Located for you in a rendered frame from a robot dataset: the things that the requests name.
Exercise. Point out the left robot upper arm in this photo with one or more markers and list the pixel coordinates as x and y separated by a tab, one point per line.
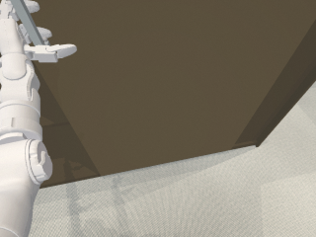
24	165

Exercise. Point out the wardrobe door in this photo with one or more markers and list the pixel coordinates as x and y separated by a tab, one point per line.
158	81
294	72

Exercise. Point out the handle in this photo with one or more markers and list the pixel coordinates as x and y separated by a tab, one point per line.
28	22

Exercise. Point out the left robot forearm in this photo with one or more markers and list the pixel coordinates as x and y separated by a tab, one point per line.
19	99

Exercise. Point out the robot left hand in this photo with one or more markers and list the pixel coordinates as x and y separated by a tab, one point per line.
15	38

